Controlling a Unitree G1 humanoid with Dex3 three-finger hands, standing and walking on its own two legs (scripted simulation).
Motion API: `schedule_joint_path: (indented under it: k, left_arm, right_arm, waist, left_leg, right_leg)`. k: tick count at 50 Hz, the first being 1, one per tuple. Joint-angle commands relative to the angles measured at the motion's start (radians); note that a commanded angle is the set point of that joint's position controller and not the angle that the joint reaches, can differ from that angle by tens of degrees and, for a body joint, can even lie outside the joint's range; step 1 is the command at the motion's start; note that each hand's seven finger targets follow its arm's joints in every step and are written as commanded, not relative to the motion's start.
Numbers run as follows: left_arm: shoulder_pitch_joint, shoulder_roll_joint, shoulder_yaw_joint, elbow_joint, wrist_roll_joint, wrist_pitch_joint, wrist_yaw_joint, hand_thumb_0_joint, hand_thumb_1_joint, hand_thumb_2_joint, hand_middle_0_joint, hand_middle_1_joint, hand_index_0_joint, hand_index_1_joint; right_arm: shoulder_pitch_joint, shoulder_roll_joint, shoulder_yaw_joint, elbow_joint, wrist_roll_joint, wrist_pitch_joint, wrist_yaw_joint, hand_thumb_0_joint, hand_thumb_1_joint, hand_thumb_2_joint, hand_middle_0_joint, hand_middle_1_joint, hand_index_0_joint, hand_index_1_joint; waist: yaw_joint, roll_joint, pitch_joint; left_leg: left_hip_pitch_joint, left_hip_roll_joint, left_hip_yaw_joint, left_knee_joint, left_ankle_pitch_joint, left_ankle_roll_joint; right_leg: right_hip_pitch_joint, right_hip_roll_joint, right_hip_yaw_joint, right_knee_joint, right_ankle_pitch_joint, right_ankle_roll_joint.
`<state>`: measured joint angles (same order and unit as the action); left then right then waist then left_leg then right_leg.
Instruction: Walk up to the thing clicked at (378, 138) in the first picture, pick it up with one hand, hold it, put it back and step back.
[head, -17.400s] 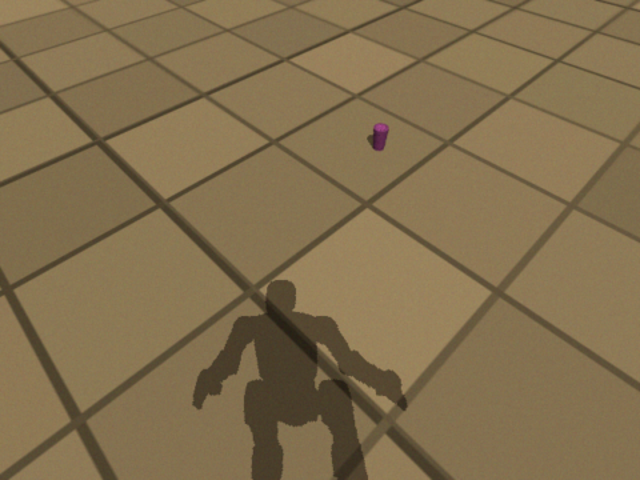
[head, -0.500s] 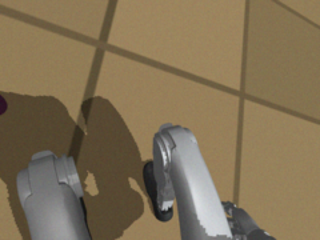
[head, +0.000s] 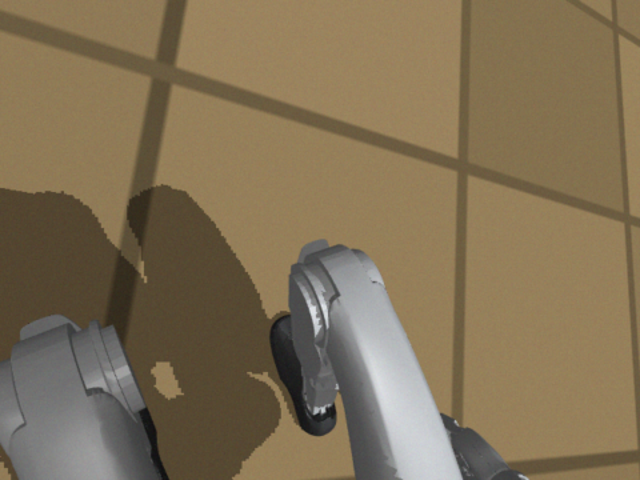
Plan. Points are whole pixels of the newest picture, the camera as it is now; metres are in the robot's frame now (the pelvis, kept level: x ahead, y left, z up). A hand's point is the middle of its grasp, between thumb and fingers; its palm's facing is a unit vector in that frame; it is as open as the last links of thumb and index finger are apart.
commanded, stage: rest palm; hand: left
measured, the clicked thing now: out of the picture +0.45 +0.34 -0.25
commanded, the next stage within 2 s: close in 0.46 s
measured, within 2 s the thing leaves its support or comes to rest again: neither
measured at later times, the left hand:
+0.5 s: hand out of the picture +0.45 +0.37 -0.20, palm faces -0.44 -0.14 -0.89, open 13.5 cm
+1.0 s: hand out of the picture +0.45 +0.37 -0.20, palm faces -0.44 -0.13 -0.89, open 12.0 cm
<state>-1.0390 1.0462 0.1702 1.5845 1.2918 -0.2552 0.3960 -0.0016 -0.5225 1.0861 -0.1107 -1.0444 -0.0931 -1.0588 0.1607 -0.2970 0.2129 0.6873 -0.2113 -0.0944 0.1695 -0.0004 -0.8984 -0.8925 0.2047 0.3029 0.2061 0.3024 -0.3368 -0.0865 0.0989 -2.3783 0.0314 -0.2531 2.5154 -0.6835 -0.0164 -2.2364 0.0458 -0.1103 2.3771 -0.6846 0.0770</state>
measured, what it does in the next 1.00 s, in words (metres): stands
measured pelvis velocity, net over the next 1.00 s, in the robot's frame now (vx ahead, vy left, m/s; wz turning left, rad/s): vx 0.00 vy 0.00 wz -0.01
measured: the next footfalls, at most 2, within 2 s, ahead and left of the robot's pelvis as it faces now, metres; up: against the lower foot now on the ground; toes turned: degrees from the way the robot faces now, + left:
none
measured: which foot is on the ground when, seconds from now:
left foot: down 0.00-1.00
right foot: down 0.00-1.00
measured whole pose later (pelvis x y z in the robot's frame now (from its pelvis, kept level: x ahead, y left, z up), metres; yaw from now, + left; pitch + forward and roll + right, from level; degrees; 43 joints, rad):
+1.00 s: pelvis +0.00 +0.00 +0.00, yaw -1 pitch +28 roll -13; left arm -1.06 1.06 0.13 1.65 1.30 -0.28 0.45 0.00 -0.30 0.95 -0.29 -1.04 -0.31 -1.01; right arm 0.12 -0.32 0.25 0.67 -0.22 -0.13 0.18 0.00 -0.90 -0.89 0.20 0.30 0.21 0.30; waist -0.33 -0.10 0.11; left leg -2.36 0.03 -0.27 2.53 -0.68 -0.02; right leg -2.22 0.05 -0.12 2.38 -0.67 0.08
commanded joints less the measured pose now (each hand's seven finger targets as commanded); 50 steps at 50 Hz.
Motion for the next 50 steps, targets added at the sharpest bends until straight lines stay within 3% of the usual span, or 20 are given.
schedule_joint_path:
  k: [1, 2, 5, 6, 7, 8, 9, 17, 21, 27, 28, 29, 32, 33, 34, 42, 45, 46, 50]
  left_arm:
    - [-0.259, 0.266, 0.026, -0.156, -0.013, -0.026, 0.048, 0.0, -0.498, 1.123, -0.1, -1.057, -0.081, -1.074]
    - [-0.257, 0.277, 0.031, -0.166, -0.009, -0.03, 0.055, 0.0, -0.492, 1.123, -0.103, -1.054, -0.083, -1.072]
    - [-0.273, 0.236, 0.005, -0.144, -0.007, -0.033, 0.064, 0.0, -0.469, 1.126, -0.104, -1.079, -0.092, -1.089]
    - [-0.268, 0.251, 0.011, -0.118, -0.003, -0.03, 0.07, 0.0, -0.476, 1.142, -0.106, -1.077, -0.088, -1.093]
    - [-0.292, 0.231, -0.013, -0.139, -0.004, -0.036, 0.075, 0.0, -0.476, 1.153, -0.111, -1.077, -0.09, -1.097]
    - [-0.285, 0.272, 0.02, -0.137, 0.0, -0.036, 0.085, 0.0, -0.464, 1.155, -0.108, -1.096, -0.093, -1.109]
    - [-0.264, 0.268, 0.019, -0.115, 0.004, -0.034, 0.091, 0.0, -0.457, 1.164, -0.121, -1.086, -0.101, -1.104]
    - [-0.29, 0.257, -0.002, -0.061, 0.022, -0.018, 0.114, 0.0, -0.446, 1.154, -0.119, -1.111, -0.108, -1.121]
    - [-0.296, 0.238, -0.024, -0.049, 0.009, -0.01, 0.111, 0.0, -0.469, 1.137, -0.103, -1.114, -0.093, -1.121]
    - [-0.294, 0.262, -0.019, -0.072, -0.007, -0.005, 0.104, 0.0, -0.47, 1.151, -0.112, -1.121, -0.098, -1.134]
    - [-0.298, 0.26, -0.017, -0.074, -0.014, -0.006, 0.105, 0.0, -0.451, 1.151, -0.118, -1.133, -0.108, -1.142]
    - [-0.288, 0.226, -0.047, -0.077, -0.009, -0.004, 0.097, 0.0, -0.4, 1.071, -0.133, -1.101, -0.14, -1.093]
    - [-0.262, 0.243, -0.028, -0.074, -0.014, -0.003, 0.087, 0.0, -0.319, 1.019, -0.184, -1.064, -0.199, -1.048]
    - [-0.268, 0.218, -0.051, -0.075, -0.017, -0.004, 0.083, 0.0, -0.295, 1.014, -0.197, -1.058, -0.214, -1.04]
    - [-0.26, 0.235, -0.03, -0.079, -0.024, -0.008, 0.085, 0.0, -0.279, 0.997, -0.204, -1.059, -0.225, -1.036]
    - [-0.282, 0.227, -0.039, -0.076, -0.005, -0.026, 0.093, 0.0, -0.164, 0.957, -0.276, -1.042, -0.306, -1.01]
    - [-0.281, 0.237, -0.039, -0.076, -0.003, -0.027, 0.096, 0.0, -0.124, 0.937, -0.307, -1.025, -0.338, -0.993]
    - [-0.293, 0.254, -0.018, -0.088, -0.009, -0.029, 0.103, 0.0, -0.104, 0.928, -0.319, -1.028, -0.354, -0.991]
    - [-0.286, 0.232, -0.033, -0.063, -0.011, -0.028, 0.102, 0.0, -0.057, 0.901, -0.337, -1.042, -0.383, -0.995]
  right_arm:
    - [0.185, -0.317, -0.093, -0.011, -0.001, -0.004, -0.014, 0.0, -0.896, -0.899, 0.2, 0.3, 0.199, 0.3]
    - [0.188, -0.311, -0.085, -0.007, -0.005, -0.001, -0.014, 0.0, -0.896, -0.899, 0.2, 0.3, 0.2, 0.3]
    - [0.176, -0.312, -0.086, -0.015, -0.005, -0.007, -0.01, 0.0, -0.896, -0.899, 0.2, 0.3, 0.2, 0.3]
    - [0.175, -0.313, -0.083, -0.004, -0.004, -0.008, -0.009, 0.0, -0.896, -0.9, 0.2, 0.3, 0.2, 0.3]
    - [0.173, -0.309, -0.076, -0.006, -0.005, -0.01, -0.009, 0.0, -0.896, -0.9, 0.2, 0.3, 0.2, 0.3]
    - [0.17, -0.319, -0.081, -0.01, -0.005, -0.011, -0.01, 0.0, -0.896, -0.9, 0.2, 0.3, 0.2, 0.3]
    - [0.166, -0.321, -0.078, -0.011, -0.006, -0.009, -0.01, 0.0, -0.895, -0.9, 0.2, 0.3, 0.2, 0.3]
    - [0.157, -0.325, -0.07, -0.011, -0.016, -0.023, -0.006, 0.0, -0.898, -0.901, 0.2, 0.3, 0.2, 0.3]
    - [0.148, -0.33, -0.066, -0.017, -0.014, -0.034, -0.005, 0.0, -0.9, -0.902, 0.2, 0.3, 0.199, 0.3]
    - [0.139, -0.328, -0.061, -0.024, -0.008, -0.042, -0.005, 0.0, -0.901, -0.903, 0.2, 0.3, 0.199, 0.3]
    - [0.142, -0.329, -0.059, -0.026, -0.006, -0.042, -0.007, 0.0, -0.901, -0.903, 0.2, 0.3, 0.199, 0.3]
    - [0.142, -0.322, -0.06, -0.022, -0.007, -0.044, -0.004, 0.0, -0.895, -0.9, 0.2, 0.3, 0.199, 0.3]
    - [0.15, -0.325, -0.061, -0.025, -0.003, -0.041, -0.005, 0.0, -0.894, -0.898, 0.2, 0.3, 0.2, 0.3]
    - [0.145, -0.324, -0.061, -0.023, -0.004, -0.041, -0.002, 0.0, -0.893, -0.898, 0.2, 0.3, 0.2, 0.3]
    - [0.143, -0.326, -0.062, -0.023, -0.002, -0.039, -0.005, 0.0, -0.893, -0.898, 0.2, 0.3, 0.2, 0.3]
    - [0.158, -0.322, -0.057, -0.019, -0.002, -0.037, -0.001, 0.0, -0.893, -0.898, 0.2, 0.3, 0.2, 0.3]
    - [0.156, -0.324, -0.057, -0.019, -0.003, -0.038, -0.002, 0.0, -0.894, -0.899, 0.2, 0.299, 0.199, 0.299]
    - [0.161, -0.327, -0.058, -0.013, -0.004, -0.036, -0.005, 0.0, -0.895, -0.9, 0.2, 0.299, 0.199, 0.299]
    - [0.152, -0.324, -0.057, -0.017, -0.01, -0.037, -0.006, 0.0, -0.896, -0.9, 0.2, 0.299, 0.199, 0.299]
  waist:
    - [-0.019, 0.48, -0.645]
    - [-0.013, 0.501, -0.68]
    - [-0.029, 0.487, -0.639]
    - [-0.029, 0.479, -0.628]
    - [-0.031, 0.49, -0.617]
    - [-0.027, 0.484, -0.628]
    - [-0.02, 0.484, -0.638]
    - [-0.049, 0.476, -0.585]
    - [-0.059, 0.463, -0.58]
    - [-0.041, 0.456, -0.611]
    - [-0.042, 0.463, -0.605]
    - [-0.039, 0.483, -0.588]
    - [-0.037, 0.457, -0.61]
    - [-0.042, 0.464, -0.597]
    - [-0.031, 0.452, -0.604]
    - [-0.044, 0.457, -0.58]
    - [-0.043, 0.424, -0.577]
    - [-0.035, 0.428, -0.592]
    - [-0.045, 0.425, -0.579]
  left_leg:
    - [0.563, 0.012, 0.126, -0.248, 0.199, 0.023]
    - [0.59, 0.016, 0.123, -0.251, 0.224, 0.021]
    - [0.578, 0.015, 0.125, -0.244, 0.217, 0.024]
    - [0.565, 0.017, 0.124, -0.237, 0.204, 0.026]
    - [0.548, 0.014, 0.126, -0.245, 0.188, 0.026]
    - [0.561, 0.016, 0.124, -0.243, 0.202, 0.026]
    - [0.57, 0.016, 0.12, -0.249, 0.213, 0.022]
    - [0.538, 0.018, 0.122, -0.244, 0.163, 0.026]
    - [0.532, 0.018, 0.116, -0.241, 0.153, 0.027]
    - [0.528, 0.021, 0.116, -0.234, 0.158, 0.029]
    - [0.521, 0.018, 0.114, -0.242, 0.153, 0.026]
    - [0.521, 0.018, 0.12, -0.242, 0.149, 0.027]
    - [0.528, 0.018, 0.113, -0.239, 0.175, 0.025]
    - [0.528, 0.018, 0.111, -0.241, 0.168, 0.025]
    - [0.528, 0.019, 0.103, -0.248, 0.167, 0.023]
    - [0.518, 0.017, 0.112, -0.245, 0.164, 0.025]
    - [0.493, 0.017, 0.117, -0.232, 0.149, 0.033]
    - [0.498, 0.017, 0.116, -0.236, 0.153, 0.03]
    - [0.486, 0.018, 0.107, -0.242, 0.132, 0.028]
  right_leg:
    - [0.291, 0.031, -0.136, -0.203, 0.243, -0.097]
    - [0.318, 0.033, -0.133, -0.199, 0.267, -0.094]
    - [0.294, 0.033, -0.135, -0.201, 0.266, -0.091]
    - [0.282, 0.034, -0.134, -0.203, 0.257, -0.091]
    - [0.29, 0.037, -0.132, -0.208, 0.246, -0.092]
    - [0.298, 0.035, -0.136, -0.208, 0.259, -0.09]
    - [0.3, 0.035, -0.142, -0.197, 0.263, -0.092]
    - [0.28, 0.039, -0.14, -0.204, 0.23, -0.091]
    - [0.277, 0.04, -0.145, -0.201, 0.222, -0.09]
    - [0.298, 0.044, -0.141, -0.208, 0.23, -0.087]
    - [0.296, 0.042, -0.146, -0.204, 0.225, -0.088]
    - [0.289, 0.044, -0.138, -0.205, 0.224, -0.09]
    - [0.305, 0.042, -0.144, -0.201, 0.243, -0.088]
    - [0.29, 0.044, -0.144, -0.199, 0.234, -0.09]
    - [0.288, 0.043, -0.152, -0.197, 0.232, -0.09]
    - [0.291, 0.041, -0.146, -0.203, 0.233, -0.089]
    - [0.302, 0.045, -0.137, -0.219, 0.225, -0.083]
    - [0.31, 0.043, -0.142, -0.218, 0.228, -0.084]
    - [0.285, 0.044, -0.152, -0.209, 0.209, -0.086]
